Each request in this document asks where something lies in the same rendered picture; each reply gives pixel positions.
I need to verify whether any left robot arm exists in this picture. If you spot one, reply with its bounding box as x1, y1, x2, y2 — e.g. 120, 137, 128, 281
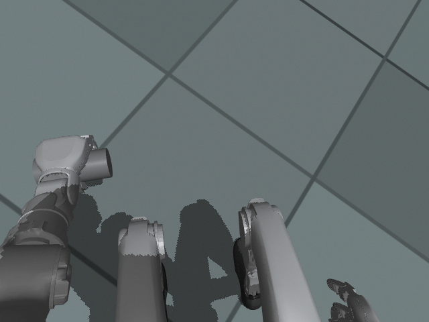
0, 168, 80, 322

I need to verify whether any right robot hand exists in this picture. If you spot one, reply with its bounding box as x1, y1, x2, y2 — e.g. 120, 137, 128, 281
327, 278, 380, 322

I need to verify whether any right robot foot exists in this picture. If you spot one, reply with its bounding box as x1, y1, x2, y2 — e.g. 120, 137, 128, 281
233, 238, 261, 310

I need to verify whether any left robot hand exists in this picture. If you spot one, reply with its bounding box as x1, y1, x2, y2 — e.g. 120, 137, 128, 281
35, 135, 98, 193

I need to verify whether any can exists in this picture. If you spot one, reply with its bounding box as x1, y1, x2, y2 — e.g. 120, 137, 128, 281
32, 148, 113, 184

